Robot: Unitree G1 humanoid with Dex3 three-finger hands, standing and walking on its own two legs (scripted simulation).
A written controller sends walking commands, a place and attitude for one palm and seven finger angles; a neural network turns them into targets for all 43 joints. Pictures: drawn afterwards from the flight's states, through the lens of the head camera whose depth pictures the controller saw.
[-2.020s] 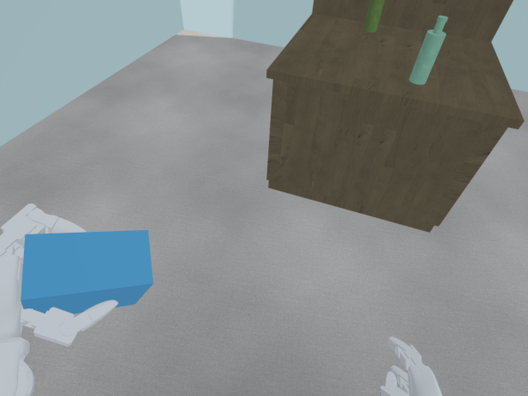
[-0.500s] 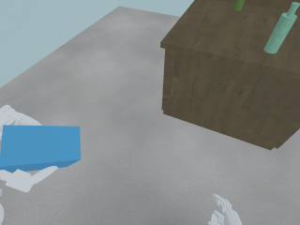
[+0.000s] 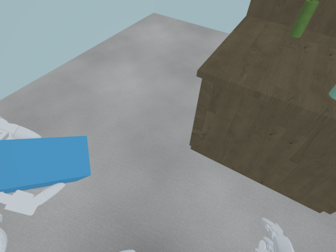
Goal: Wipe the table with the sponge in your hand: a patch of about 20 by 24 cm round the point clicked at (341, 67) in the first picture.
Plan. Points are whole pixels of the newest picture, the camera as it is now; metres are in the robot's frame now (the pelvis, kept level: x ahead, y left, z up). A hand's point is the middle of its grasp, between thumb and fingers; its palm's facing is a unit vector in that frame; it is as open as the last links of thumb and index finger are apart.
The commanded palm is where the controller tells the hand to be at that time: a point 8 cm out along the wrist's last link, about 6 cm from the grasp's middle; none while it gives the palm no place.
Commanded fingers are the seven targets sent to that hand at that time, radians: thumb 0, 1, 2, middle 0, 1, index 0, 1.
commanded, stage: walk to a spot facing it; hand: left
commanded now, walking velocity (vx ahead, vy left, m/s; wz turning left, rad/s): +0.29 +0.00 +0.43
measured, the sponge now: (56, 163) +0.22 +0.21 +0.17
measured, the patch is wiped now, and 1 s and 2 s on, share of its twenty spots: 0.00 0.00 0.00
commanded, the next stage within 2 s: turn to face it in 0.62 s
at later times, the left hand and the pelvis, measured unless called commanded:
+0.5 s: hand (62, 143) +0.26 +0.22 +0.17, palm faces +0.61 -0.66 -0.43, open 10.6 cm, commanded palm +0.20 +0.25 +0.20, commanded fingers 0.00 0.10 1.30 -1.20 -1.60 -1.20 -1.60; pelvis +0.11 -0.06 +0.02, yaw +15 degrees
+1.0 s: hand (59, 132) +0.27 +0.22 +0.20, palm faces +0.71 -0.59 -0.40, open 10.6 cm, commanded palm +0.23 +0.24 +0.20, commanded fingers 0.00 0.10 1.30 -1.20 -1.60 -1.20 -1.60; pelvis +0.17 -0.08 +0.01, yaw +20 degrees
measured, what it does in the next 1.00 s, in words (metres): walks ahead, turning left: right foot, then left foot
